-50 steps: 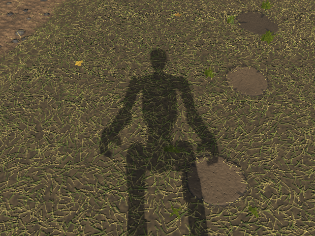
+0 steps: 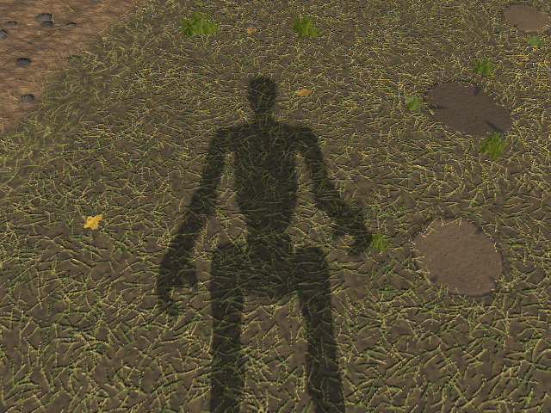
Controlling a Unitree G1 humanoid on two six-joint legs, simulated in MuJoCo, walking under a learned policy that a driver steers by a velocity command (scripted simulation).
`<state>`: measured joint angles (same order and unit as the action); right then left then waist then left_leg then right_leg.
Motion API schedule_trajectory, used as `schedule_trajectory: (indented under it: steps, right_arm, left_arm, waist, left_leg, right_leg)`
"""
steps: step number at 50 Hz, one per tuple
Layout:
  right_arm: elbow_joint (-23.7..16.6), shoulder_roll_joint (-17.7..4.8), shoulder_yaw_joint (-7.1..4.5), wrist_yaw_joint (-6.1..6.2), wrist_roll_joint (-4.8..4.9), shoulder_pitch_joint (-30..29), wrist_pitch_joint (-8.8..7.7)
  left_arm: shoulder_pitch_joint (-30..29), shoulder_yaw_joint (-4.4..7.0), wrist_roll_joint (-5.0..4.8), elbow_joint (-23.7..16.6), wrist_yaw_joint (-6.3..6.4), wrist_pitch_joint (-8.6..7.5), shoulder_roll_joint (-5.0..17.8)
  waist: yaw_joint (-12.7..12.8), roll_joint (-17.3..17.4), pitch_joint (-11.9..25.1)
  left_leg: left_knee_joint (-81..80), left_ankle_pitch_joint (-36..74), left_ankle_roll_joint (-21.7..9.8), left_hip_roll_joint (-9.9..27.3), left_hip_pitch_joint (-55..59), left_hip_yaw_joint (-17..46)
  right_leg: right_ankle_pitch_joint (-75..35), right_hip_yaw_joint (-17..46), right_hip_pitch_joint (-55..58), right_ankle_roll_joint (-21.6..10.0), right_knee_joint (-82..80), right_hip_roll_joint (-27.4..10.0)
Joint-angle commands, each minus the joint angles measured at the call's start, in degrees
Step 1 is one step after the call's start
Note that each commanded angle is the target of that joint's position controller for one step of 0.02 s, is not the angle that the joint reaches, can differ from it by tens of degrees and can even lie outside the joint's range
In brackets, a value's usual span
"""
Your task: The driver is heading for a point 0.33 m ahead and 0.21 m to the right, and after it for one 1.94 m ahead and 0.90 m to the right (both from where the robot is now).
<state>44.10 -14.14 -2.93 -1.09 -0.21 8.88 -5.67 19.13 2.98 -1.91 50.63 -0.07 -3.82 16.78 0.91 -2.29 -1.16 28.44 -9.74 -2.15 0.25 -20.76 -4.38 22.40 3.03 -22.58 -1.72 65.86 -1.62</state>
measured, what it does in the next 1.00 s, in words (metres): walks ahead, turning right: right foot, then left foot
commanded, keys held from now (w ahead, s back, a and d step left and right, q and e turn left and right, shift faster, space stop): w+e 0.36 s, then e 0.52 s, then no key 0.12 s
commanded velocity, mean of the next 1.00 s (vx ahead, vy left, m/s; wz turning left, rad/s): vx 0.29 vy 0.00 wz -0.52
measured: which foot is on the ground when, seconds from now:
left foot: down 0.00-0.44, up 0.46-0.90, down 0.92-1.00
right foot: up 0.00-0.40, down 0.42-0.94, up 0.96-1.00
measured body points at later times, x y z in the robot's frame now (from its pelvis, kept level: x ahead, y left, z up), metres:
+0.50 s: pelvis +0.25 -0.07 -0.02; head +0.30 -0.09 +0.43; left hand +0.50 +0.14 -0.11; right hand +0.23 -0.36 -0.15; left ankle +0.11 +0.11 -0.64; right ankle +0.32 -0.16 -0.73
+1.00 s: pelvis +0.39 -0.07 +0.00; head +0.42 -0.08 +0.45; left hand +0.68 +0.08 -0.10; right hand +0.38 -0.39 -0.09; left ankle +0.50 +0.00 -0.74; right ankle +0.31 -0.15 -0.70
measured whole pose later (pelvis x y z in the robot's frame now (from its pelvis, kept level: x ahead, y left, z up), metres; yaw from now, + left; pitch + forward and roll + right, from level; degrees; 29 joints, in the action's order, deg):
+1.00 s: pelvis +0.39 -0.07 +0.00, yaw -34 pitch +2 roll +0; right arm 42.8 -15.7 -3.3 0.6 -1.5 6.9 -2.3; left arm 9.2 4.3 -0.3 36.6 2.0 2.0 18.2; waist 0.3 -2.1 -0.8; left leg 29.9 -10.9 -0.5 -1.6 -21.2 3.2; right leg 30.7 11.2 -23.0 0.0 50.1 8.5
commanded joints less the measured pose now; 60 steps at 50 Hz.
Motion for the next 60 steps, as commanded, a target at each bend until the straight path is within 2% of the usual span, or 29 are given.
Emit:
schedule_trajectory:
  steps: [1,4,8,12,16,18,20,21,22,23,24,25,26,27,28,30,33,37,40,44,46,47,48,49,50,51,52,56,60]
  right_arm:
    - [-0.5,-5.1,-1.46,0.11,-0.42,3.2,-1.0]
    - [1.1,-6.5,-2.11,0.44,-0.78,3.0,-1.81]
    - [2.8,-7.7,-2.48,1.5,-0.84,4.4,-1.35]
    - [4.1,-9.6,-2.94,2.14,-0.25,6.9,-0.45]
    - [5.7,-10.9,-3.54,2.18,0.82,9.4,1.24]
    - [5.4,-12.4,-3.94,2.35,1.25,8.2,1.98]
    - [4.6,-13.7,-4.28,2.86,1.59,5.9,3.11]
    - [4.1,-13.2,-3.95,3.0,1.94,5.0,3.12]
    - [2.2,-7.9,-2.32,2.71,-0.71,7.1,2.34]
    - [0.2,-4.6,-0.68,1.79,-0.88,12.4,0.65]
    - [0.4,-10.2,-1.98,1.29,0.89,6.4,-0.45]
    - [-1.3,-9.9,-1.86,1.36,2.04,2.6,-0.73]
    - [-0.6,-9.1,-1.84,2.09,1.11,2.1,-0.46]
    - [-0.4,-9.9,-2.29,2.68,0.14,2.1,0.24]
    - [-0.5,-10.1,-2.54,2.79,0.02,2.9,1.24]
    - [-0.8,-8.5,-2.35,3.05,-0.31,4.5,2.56]
    - [-1.8,-7.4,-1.91,3.53,-0.68,2.4,3.33]
    - [-3.4,-7.3,-1.61,3.17,-0.23,-2.9,3.94]
    - [-4.6,-7.8,-1.65,2.73,0.11,-5.9,3.91]
    - [-5.1,-8.8,-2.19,1.99,0.3,-4.7,2.69]
    - [-4.0,-9.8,-2.66,1.66,-0.18,-0.5,1.9]
    - [-4.9,-13.3,-3.2,1.96,-1.26,-0.4,2.04]
    - [-3.8,-15.1,-3.63,1.94,-2.96,0.3,2.75]
    - [-4.8,-11.8,-2.94,1.82,-1.87,0.2,2.71]
    - [-5.3,-9.7,-2.39,1.88,-1.18,-0.6,2.81]
    - [-5.5,-8.9,-2.1,1.87,-0.73,-1.9,3.15]
    - [-5.5,-8.4,-1.83,1.95,0.01,-2.9,3.5]
    - [-4.8,-8.0,-1.4,2.09,-0.47,-3.8,4.86]
    - [-3.6,-10.1,-1.82,2.01,0.17,-1.0,5.56]
  left_arm:
    - [-0.6,1.81,0.03,-4.5,0.27,0.32,4.6]
    - [-1.2,1.83,0.15,-5.1,0.39,1.87,2.4]
    - [-6.1,1.83,0.55,-7.1,-0.17,1.79,1.7]
    - [-14.2,1.01,0.89,-10.2,-1.7,1.49,0.2]
    - [-19.0,0.86,0.71,-13.6,-3.07,1.59,0.4]
    - [-17.8,1.52,0.7,-14.6,-3.5,1.8,1.7]
    - [-8.0,3.49,0.91,-12.9,-3.39,1.95,5.1]
    - [0.7,5.31,1.21,-10.8,-2.54,1.88,8.5]
    - [4.1,6.47,1.49,-10.0,-1.02,2.29,14.3]
    - [0.4,6.36,2.6,-13.2,-1.29,1.69,17.4]
    - [0.7,5.13,2.25,-14.0,-1.9,1.51,12.7]
    - [-1.9,4.45,1.75,-14.0,-1.96,1.08,10.4]
    - [-4.9,4.11,0.88,-14.0,-1.83,0.93,8.8]
    - [-7.5,3.68,0.64,-14.5,-1.4,1.13,7.2]
    - [-8.7,3.48,1.58,-15.2,-1.14,1.35,7.1]
    - [-9.3,3.81,2.18,-15.6,-0.83,1.35,8.1]
    - [-8.4,4.16,1.64,-15.5,0.32,2.04,9.3]
    - [-8.4,4.11,1.08,-16.0,1.72,3.97,9.5]
    - [-8.3,4.05,1.39,-16.2,2.06,4.9,9.4]
    - [-9.6,3.76,1.06,-17.2,1.99,5.49,8.8]
    - [-10.3,2.94,0.89,-17.8,2.23,5.58,6.7]
    - [-6.6,1.94,2.11,-17.8,2.25,5.48,3.3]
    - [-4.3,2.22,1.65,-19.1,2.33,5.18,4.2]
    - [-2.7,3.34,2.32,-17.7,2.27,4.82,9.2]
    - [-4.4,4.14,1.62,-16.5,2.23,5.12,11.1]
    - [-5.0,4.09,1.44,-15.4,2.49,5.81,9.9]
    - [-6.0,3.8,1.57,-15.6,2.61,6.39,8.9]
    - [-7.8,1.61,1.29,-15.9,1.92,6.53,2.9]
    - [-8.8,1.56,1.15,-15.2,1.34,6.27,3.6]
  waist:
    - [-1.4,9.6,2.9]
    - [-0.1,7.1,0.8]
    - [-1.1,5.8,-1.0]
    - [-4.3,4.5,-3.4]
    - [-5.3,4.6,-5.0]
    - [-3.3,6.2,-2.9]
    - [2.6,7.6,2.5]
    - [7.2,5.6,7.1]
    - [5.3,-6.9,12.1]
    - [0.3,-14.4,23.3]
    - [4.9,-2.5,25.0]
    - [3.7,-1.3,17.4]
    - [1.4,3.7,11.1]
    - [-0.3,3.0,8.4]
    - [-1.8,1.5,7.6]
    - [-3.2,0.5,8.0]
    - [-2.8,-0.9,9.3]
    - [-1.1,-3.0,9.5]
    - [0.0,-4.8,8.0]
    - [-0.8,-7.0,7.4]
    - [-2.8,-5.6,8.0]
    - [-0.4,4.9,10.6]
    - [2.0,20.1,8.7]
    - [0.6,16.3,9.8]
    - [-0.3,11.3,8.7]
    - [0.1,8.2,7.8]
    - [-0.1,8.2,6.7]
    - [-0.2,12.3,6.8]
    - [-2.2,14.5,7.5]
  left_leg:
    - [-18.2,1.2,-8.0,15.1,13.7,15.5]
    - [-20.8,9.1,-8.6,14.8,11.2,8.2]
    - [-21.4,13.2,-7.8,13.9,14.0,1.0]
    - [-21.5,13.8,-7.1,14.8,17.8,-3.5]
    - [-17.6,19.6,-6.2,17.2,25.8,-5.7]
    - [-12.0,35.3,-5.0,17.3,27.5,-7.5]
    - [3.8,54.3,-3.0,15.4,26.2,-9.0]
    - [17.2,48.9,-0.2,12.4,19.8,-9.9]
    - [36.7,7.2,3.3,7.2,2.0,-9.0]
    - [55.1,-29.4,6.2,-4.1,-15.6,1.6]
    - [56.7,-26.8,5.1,-0.5,-17.8,10.3]
    - [53.3,-22.0,3.9,1.5,-19.8,9.3]
    - [48.5,-18.2,4.1,3.8,-19.2,8.6]
    - [44.7,-15.6,4.3,5.1,-16.9,8.6]
    - [43.2,-14.0,4.4,5.4,-12.9,8.9]
    - [39.2,-12.1,5.6,4.3,-10.5,8.2]
    - [31.2,-7.9,7.3,2.7,-11.6,8.3]
    - [21.2,-1.4,8.1,1.1,-10.9,9.4]
    - [15.2,-2.1,7.8,-0.3,-9.6,10.4]
    - [5.1,-4.6,6.1,-2.0,-4.3,10.6]
    - [-7.2,10.1,3.3,1.8,6.2,11.1]
    - [-7.4,24.7,-1.3,13.6,14.0,21.6]
    - [-8.2,36.4,-12.8,22.4,17.1,35.6]
    - [-8.4,33.7,-16.5,24.3,17.2,38.2]
    - [-6.9,30.9,-14.5,20.8,16.1,31.2]
    - [-6.2,27.3,-11.7,17.0,14.9,26.1]
    - [-6.5,25.0,-10.7,15.6,13.8,23.9]
    - [-7.6,22.5,-9.0,10.2,11.2,15.3]
    - [-7.0,16.6,-9.9,11.6,12.1,17.3]
  right_leg:
    - [-6.6,3.3,-13.6,0.2,1.5,-6.1]
    - [-11.4,3.6,-14.9,1.0,-0.8,-6.3]
    - [-21.7,3.2,-18.2,1.5,-11.8,-5.7]
    - [-26.2,-1.5,-17.9,0.6,-22.6,-5.2]
    - [-20.2,-4.6,-19.7,-1.5,-27.7,-4.2]
    - [-14.8,-7.7,-14.6,-3.4,-28.6,-1.5]
    - [-12.1,-10.9,-1.7,-5.8,-30.6,3.9]
    - [-20.7,-9.5,12.3,-7.9,-36.5,5.6]
    - [-41.1,7.1,29.6,-11.7,-34.7,-6.1]
    - [-45.4,38.4,44.0,-25.4,-40.5,-20.6]
    - [-48.7,33.2,42.4,-22.7,-42.5,-18.8]
    - [-49.8,24.0,35.4,-20.1,-42.2,-16.4]
    - [-48.0,18.3,26.8,-17.1,-43.0,-13.0]
    - [-46.4,15.3,20.2,-15.8,-44.5,-11.1]
    - [-47.1,14.0,14.8,-15.3,-45.9,-10.0]
    - [-51.6,11.9,10.5,-15.5,-46.5,-8.6]
    - [-51.7,10.9,10.0,-14.5,-45.5,-7.2]
    - [-37.4,13.4,9.8,-11.7,-44.6,-5.7]
    - [-28.8,17.4,9.9,-11.0,-43.6,-5.6]
    - [-30.7,23.3,12.4,-9.7,-39.0,-5.1]
    - [-24.9,21.6,9.9,-5.7,-34.0,-1.7]
    - [-7.6,14.7,4.5,-2.5,-23.3,3.8]
    - [17.4,7.8,-7.3,1.1,-14.1,11.4]
    - [17.9,8.6,-9.8,3.5,-2.3,8.0]
    - [13.9,8.2,-10.4,4.4,2.7,7.2]
    - [11.0,7.8,-10.2,5.4,3.9,6.7]
    - [8.7,7.9,-10.4,6.1,3.8,6.2]
    - [5.2,1.1,-1.6,7.1,-13.2,4.1]
    - [-1.3,-1.5,6.3,5.9,-30.8,2.8]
